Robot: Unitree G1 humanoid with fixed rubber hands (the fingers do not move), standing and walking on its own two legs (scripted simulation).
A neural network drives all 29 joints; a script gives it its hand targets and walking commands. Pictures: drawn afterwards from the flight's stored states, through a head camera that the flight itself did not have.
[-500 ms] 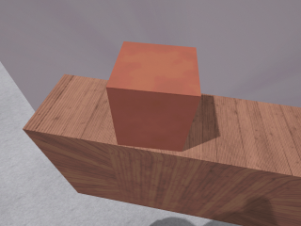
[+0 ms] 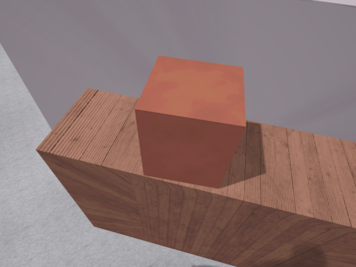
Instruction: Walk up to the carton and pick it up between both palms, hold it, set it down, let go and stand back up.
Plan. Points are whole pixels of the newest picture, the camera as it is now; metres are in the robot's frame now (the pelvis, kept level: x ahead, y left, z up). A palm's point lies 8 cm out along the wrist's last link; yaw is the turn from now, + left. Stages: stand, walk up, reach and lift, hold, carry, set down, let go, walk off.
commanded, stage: walk up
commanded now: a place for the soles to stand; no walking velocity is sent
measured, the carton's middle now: (189, 124) +0.45 -0.02 +0.06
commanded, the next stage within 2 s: none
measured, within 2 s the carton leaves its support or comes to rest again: neither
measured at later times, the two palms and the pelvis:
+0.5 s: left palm out of the picture +0.00 +0.27 -0.14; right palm out of the picture +0.07 -0.25 -0.13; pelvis +0.00 +0.01 +0.00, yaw +5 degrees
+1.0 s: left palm out of the picture -0.02 +0.36 -0.14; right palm out of the picture +0.07 -0.14 -0.12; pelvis -0.02 +0.10 +0.00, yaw +7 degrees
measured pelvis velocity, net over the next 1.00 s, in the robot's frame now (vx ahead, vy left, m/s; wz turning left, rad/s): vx -0.02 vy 0.10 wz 0.12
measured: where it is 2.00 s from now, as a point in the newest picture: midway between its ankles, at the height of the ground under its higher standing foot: outside the picture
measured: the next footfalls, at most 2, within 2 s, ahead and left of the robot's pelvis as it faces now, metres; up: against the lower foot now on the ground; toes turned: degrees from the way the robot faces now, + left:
left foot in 0.82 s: +0.06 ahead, +0.22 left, +0.00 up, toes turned +9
right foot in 1.30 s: +0.02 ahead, -0.07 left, +0.00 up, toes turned +1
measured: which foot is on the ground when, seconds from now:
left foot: down 0.00-0.58, up 0.60-0.80, down 0.82-1.00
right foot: down 0.00-0.82, up 0.84-1.00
